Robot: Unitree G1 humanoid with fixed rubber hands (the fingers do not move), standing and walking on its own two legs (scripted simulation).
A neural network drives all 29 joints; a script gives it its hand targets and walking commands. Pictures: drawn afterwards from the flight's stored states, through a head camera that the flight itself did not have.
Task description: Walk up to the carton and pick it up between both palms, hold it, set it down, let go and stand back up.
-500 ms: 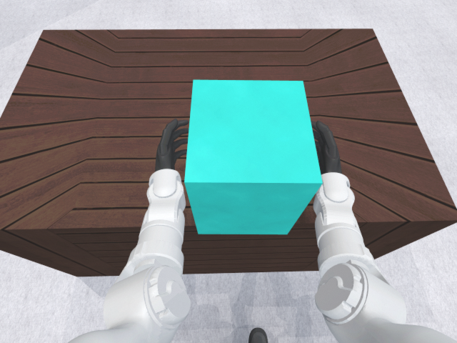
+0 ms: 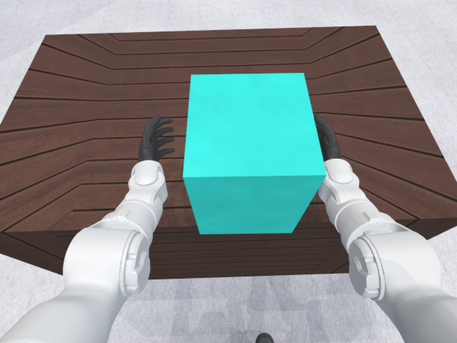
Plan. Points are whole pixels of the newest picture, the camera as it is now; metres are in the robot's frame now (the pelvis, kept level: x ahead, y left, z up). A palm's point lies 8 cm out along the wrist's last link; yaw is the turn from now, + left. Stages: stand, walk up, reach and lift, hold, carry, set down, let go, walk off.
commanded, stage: set down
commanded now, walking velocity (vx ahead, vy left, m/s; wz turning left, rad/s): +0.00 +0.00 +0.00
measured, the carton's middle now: (246, 161) +0.45 -0.01 +0.00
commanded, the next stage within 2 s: none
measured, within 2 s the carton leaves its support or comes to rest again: neither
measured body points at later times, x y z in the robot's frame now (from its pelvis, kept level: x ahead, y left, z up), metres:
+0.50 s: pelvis -0.04 -0.02 -0.01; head +0.06 -0.01 +0.43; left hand +0.44 +0.19 +0.08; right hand +0.47 -0.20 +0.09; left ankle -0.05 +0.12 -0.72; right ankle +0.02 -0.10 -0.72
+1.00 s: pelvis -0.03 -0.03 +0.00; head +0.03 -0.01 +0.45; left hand +0.45 +0.21 +0.16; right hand +0.48 -0.19 +0.18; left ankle -0.05 +0.12 -0.72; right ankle +0.02 -0.10 -0.72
